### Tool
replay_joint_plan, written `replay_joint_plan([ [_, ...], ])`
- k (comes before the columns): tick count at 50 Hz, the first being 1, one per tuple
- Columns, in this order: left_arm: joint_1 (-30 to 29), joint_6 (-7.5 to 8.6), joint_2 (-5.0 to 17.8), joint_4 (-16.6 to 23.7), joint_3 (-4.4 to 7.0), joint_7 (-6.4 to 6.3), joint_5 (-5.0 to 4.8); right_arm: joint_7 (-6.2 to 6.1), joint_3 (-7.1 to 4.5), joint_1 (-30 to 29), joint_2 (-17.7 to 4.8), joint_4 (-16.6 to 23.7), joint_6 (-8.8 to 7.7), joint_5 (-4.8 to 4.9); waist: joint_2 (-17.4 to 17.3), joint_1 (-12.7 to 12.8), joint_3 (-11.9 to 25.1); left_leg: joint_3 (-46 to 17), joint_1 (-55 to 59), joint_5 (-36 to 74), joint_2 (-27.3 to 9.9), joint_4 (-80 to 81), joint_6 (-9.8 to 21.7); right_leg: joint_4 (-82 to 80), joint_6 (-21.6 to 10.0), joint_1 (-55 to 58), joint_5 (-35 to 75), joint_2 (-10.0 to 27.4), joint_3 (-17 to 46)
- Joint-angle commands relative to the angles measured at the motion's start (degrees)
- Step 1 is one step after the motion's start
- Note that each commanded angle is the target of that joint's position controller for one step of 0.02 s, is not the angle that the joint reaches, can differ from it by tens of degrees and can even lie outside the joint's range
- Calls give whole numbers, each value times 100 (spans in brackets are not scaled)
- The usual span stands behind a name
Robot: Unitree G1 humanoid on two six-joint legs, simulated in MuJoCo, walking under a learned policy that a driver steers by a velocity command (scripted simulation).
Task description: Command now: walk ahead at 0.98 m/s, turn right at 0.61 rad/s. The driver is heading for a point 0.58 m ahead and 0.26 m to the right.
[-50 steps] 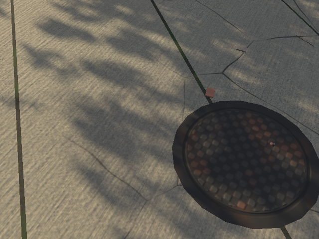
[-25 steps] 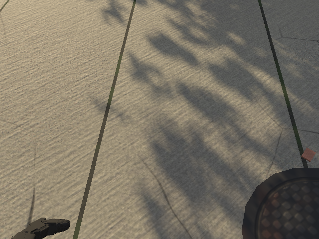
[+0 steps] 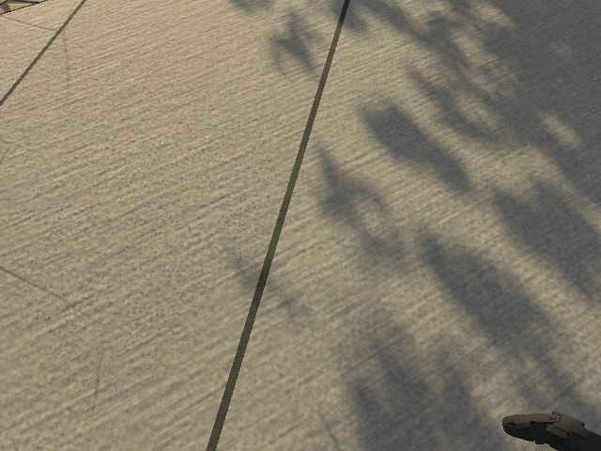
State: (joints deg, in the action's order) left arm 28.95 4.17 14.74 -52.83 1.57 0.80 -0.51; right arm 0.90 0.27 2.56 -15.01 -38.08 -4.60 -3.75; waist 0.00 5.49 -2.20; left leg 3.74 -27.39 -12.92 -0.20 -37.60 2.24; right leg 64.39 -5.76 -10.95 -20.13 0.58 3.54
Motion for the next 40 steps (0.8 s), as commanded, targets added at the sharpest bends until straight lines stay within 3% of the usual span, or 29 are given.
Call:
replay_joint_plan([
  [1,-752,7,599,711,152,82,55,-80,-374,1357,-772,-248,-37,52,-423,-857,491,-2621,2814,-1355,-1853,2391,540,1108,-85,-2992,680,499,107],
  [3,-700,-195,370,692,138,167,166,-76,-319,1448,-540,-438,-134,154,-537,-570,163,-1756,2147,-788,-1682,2682,468,993,24,-2787,633,671,80],
  [5,-1166,-342,226,885,123,235,198,-46,-295,1519,-390,-647,-236,294,-441,-465,-193,-964,2064,-89,-1527,2954,318,914,68,-3211,839,781,0],
  [6,-1418,-375,182,1032,99,275,216,-34,-296,1572,-403,-699,-278,303,-522,-447,-281,-640,2014,347,-1546,3033,299,830,91,-3362,1098,812,-78],
  [8,-1951,-380,152,1268,48,337,195,-21,-266,1532,-282,-796,-333,269,-510,-388,-512,233,1808,1211,-1208,3155,182,302,84,-3383,1746,727,-335],
  [10,-2298,-369,197,1441,3,399,152,-55,-286,1527,-423,-847,-368,239,-338,-322,-566,819,1847,2075,-1064,3192,87,-519,-14,-3174,2274,621,-598],
  [12,-2801,-336,249,1620,-48,480,185,-108,-317,1701,-623,-944,-366,261,-122,-392,-759,1191,2045,3153,-1061,3271,-26,-1579,-180,-2751,2536,428,-1098],
  [14,-2863,-310,386,1594,-33,490,171,-190,-354,1967,-894,-995,-315,260,-176,-372,-506,1358,2675,5546,-1063,2769,-138,-2091,-368,-2122,2569,-92,-1582],
  [15,-2555,-305,507,1498,-3,462,152,-250,-402,2010,-1103,-973,-236,244,-361,-175,-224,1357,3024,6732,-1145,2216,-181,-2170,-443,-1742,2310,-325,-1676],
  [16,-1957,-306,676,1353,60,419,138,-307,-463,1908,-1324,-917,-134,213,-541,192,178,1302,3150,7523,-1265,1345,-200,-2182,-529,-1079,1965,-506,-1649],
  [17,-917,-309,917,1075,177,357,131,-338,-521,1635,-1493,-817,-20,169,-667,734,697,1185,2950,7856,-1396,56,-135,-2121,-674,-7,1580,-642,-1480],
  [18,313,-301,1199,683,350,238,134,-311,-542,1386,-1516,-701,75,121,-534,1210,1201,1004,2299,7037,-1398,-1707,-20,-2413,-861,1373,1136,-699,-1072],
  [19,328,-330,1434,556,504,75,83,-181,-491,1374,-1166,-758,91,86,207,975,909,939,1033,2174,-557,-3878,-72,-2739,-1045,2051,654,-414,-435],
  [20,-422,-431,2034,751,607,27,215,-113,-274,1783,-376,-246,-14,83,1544,-102,857,478,-1427,-1674,249,-5969,-376,-2907,-1761,3017,1385,722,2159],
  [21,-367,-459,2183,988,694,31,189,-127,-233,1426,-647,205,-183,160,946,175,1769,-736,-2252,-1375,194,-6114,-304,-4347,-2357,3533,-134,1318,4046],
  [22,-467,-434,1866,969,655,-17,166,-128,-223,1036,-836,240,-303,139,115,83,1001,-915,-2461,-934,-118,-5477,-256,-5098,-2058,2802,-759,1389,4225],
  [23,-661,-387,1544,896,581,-40,151,-127,-221,970,-883,183,-327,138,-434,-250,324,-879,-2141,-627,-362,-4792,-262,-5250,-1782,1784,-510,1222,3770],
  [25,-1061,-199,1244,935,456,-114,118,-129,-168,1087,-774,109,-123,-11,-693,-760,-178,-848,-1306,-646,-655,-4042,-456,-5188,-1565,263,1185,780,2715],
  [26,-1127,-111,1093,930,383,-118,87,-114,-154,1173,-712,69,10,-25,-764,-911,-280,-753,-926,-734,-763,-3670,-580,-5154,-1511,-312,2457,650,2257],
  [28,-1072,40,1135,872,372,-59,70,-83,-104,926,-517,198,117,26,-720,-918,-314,-376,-361,-401,-719,-2571,-665,-5028,-1276,-909,4857,262,1315],
  [29,-1022,68,1135,813,378,-38,60,-62,-49,690,-349,306,120,63,-524,-842,-263,-214,-181,114,-620,-1978,-606,-4901,-1060,-956,5637,7,900],
  [31,-823,68,965,696,354,-11,-5,-27,22,434,-153,351,90,147,-112,-568,49,45,318,1455,-299,-671,-381,-4665,-537,-719,5860,-441,343],
  [32,-639,59,906,623,339,-4,-31,-27,32,316,-127,323,79,193,51,-376,179,140,449,2048,-118,-210,-303,-4623,-385,-445,5685,-465,322],
  [35,-306,17,878,471,320,-81,5,-69,-8,109,-277,292,28,202,293,-116,248,94,610,2622,184,630,-96,-4463,-152,431,5395,-179,568],
  [36,-347,10,959,470,344,-133,57,-99,-66,374,-440,198,-11,165,389,-238,340,-57,830,2508,262,818,-21,-4173,-53,732,5473,-55,722],
  [37,-530,1,1094,498,386,-179,110,-132,-141,926,-629,-5,-63,152,507,-519,496,-205,1206,2355,311,887,53,-3680,21,955,5674,45,814],
  [38,-897,-15,1191,563,413,-200,110,-152,-204,1763,-765,-300,-149,151,467,-1037,660,-316,1773,2687,178,1264,114,-2752,101,1008,5502,-19,694],
  [39,-978,-23,1053,657,389,-205,70,-171,-275,2408,-1036,-547,-244,128,72,-1301,906,-611,2501,4476,-349,1403,160,-1400,212,696,4127,-387,496],
  [40,304,-79,266,609,257,-218,-75,-127,-307,2341,-1301,-484,-242,43,-1448,-594,1788,-2180,4131,8408,-2195,211,1093,815,443,-661,-1406,-1171,186],
])
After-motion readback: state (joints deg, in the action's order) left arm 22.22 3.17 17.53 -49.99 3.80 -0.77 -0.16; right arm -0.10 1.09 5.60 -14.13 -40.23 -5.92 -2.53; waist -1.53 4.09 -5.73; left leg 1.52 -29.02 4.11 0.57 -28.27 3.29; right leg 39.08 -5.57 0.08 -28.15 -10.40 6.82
